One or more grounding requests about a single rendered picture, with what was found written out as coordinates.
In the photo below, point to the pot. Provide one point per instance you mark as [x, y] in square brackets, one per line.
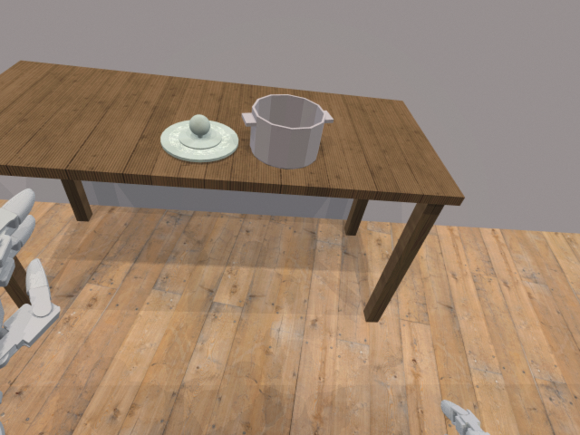
[286, 130]

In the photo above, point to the left robot hand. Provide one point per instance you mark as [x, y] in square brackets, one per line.
[29, 322]

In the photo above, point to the right robot hand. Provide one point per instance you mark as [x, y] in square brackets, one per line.
[465, 421]

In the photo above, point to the table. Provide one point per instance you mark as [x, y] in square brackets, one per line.
[78, 123]

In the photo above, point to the knob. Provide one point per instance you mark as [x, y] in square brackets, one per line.
[199, 125]

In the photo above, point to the lid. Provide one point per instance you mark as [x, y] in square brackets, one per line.
[181, 143]

